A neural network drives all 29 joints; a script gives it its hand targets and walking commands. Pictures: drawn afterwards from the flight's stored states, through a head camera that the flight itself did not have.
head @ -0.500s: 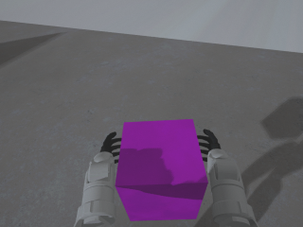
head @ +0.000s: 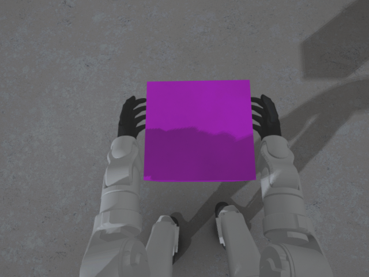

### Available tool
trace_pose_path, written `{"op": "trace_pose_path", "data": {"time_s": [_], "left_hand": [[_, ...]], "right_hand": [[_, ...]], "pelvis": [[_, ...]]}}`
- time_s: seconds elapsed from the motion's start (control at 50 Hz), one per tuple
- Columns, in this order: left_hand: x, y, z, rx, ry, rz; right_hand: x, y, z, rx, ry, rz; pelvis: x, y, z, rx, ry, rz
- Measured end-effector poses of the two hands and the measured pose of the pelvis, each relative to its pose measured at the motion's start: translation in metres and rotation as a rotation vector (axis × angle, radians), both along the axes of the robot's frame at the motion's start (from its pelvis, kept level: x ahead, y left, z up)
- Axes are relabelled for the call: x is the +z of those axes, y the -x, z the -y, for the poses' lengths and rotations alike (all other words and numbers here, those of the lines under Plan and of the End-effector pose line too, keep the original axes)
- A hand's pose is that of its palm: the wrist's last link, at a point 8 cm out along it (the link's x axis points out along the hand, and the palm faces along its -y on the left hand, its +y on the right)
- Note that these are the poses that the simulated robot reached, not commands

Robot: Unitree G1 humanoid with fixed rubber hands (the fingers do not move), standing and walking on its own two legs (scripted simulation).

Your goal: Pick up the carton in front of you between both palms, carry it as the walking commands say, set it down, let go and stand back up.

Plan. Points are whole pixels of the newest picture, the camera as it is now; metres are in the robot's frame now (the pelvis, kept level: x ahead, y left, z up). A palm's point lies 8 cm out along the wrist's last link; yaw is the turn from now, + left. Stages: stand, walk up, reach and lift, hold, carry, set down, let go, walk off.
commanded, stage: set down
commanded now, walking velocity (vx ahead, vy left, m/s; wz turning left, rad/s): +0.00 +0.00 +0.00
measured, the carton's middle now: (197, 140) +0.41 -0.02 -0.16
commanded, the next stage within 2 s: none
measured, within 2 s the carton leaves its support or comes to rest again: neither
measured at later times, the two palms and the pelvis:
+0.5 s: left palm (156, 132) +0.45 +0.09 -0.22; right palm (264, 130) +0.43 -0.21 -0.22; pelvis -0.01 +0.01 -0.12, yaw +2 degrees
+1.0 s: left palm (173, 132) +0.49 +0.06 -0.36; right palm (260, 133) +0.46 -0.24 -0.37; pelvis -0.05 +0.00 -0.23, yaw +5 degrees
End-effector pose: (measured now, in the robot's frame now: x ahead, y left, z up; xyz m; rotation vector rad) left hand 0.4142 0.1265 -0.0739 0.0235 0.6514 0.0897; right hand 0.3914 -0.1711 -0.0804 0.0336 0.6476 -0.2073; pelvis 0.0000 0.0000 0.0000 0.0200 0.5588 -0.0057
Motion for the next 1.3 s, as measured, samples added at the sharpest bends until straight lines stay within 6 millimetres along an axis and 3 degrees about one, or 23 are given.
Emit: {"op": "trace_pose_path", "data": {"time_s": [0.26, 0.54, 0.74, 1.14, 1.3], "left_hand": [[-0.061, -0.023, 0.017, 0.014, 0.026, -0.039], [-0.156, -0.041, 0.039, 0.003, 0.018, -0.028], [-0.212, -0.056, 0.054, -0.008, 0.002, -0.04], [-0.334, -0.081, 0.076, -0.043, -0.013, -0.09], [-0.364, -0.085, 0.073, -0.04, 0.007, -0.104]], "right_hand": [[-0.056, -0.026, 0.017, 0.005, 0.007, -0.037], [-0.15, -0.043, 0.04, 0.006, 0.01, -0.027], [-0.211, -0.055, 0.055, 0.003, 0.005, -0.042], [-0.331, -0.076, 0.077, 0.009, 0.033, -0.097], [-0.352, -0.085, 0.075, 0.018, 0.042, -0.116]], "pelvis": [[-0.058, -0.002, -0.012, 0.011, -0.001, -0.168], [-0.133, 0.018, -0.006, 0.024, -0.023, -0.255], [-0.18, 0.034, 0.002, 0.03, -0.042, -0.247], [-0.255, 0.047, 0.004, 0.053, -0.051, -0.207], [-0.271, 0.04, 0.006, 0.083, -0.028, -0.181]]}}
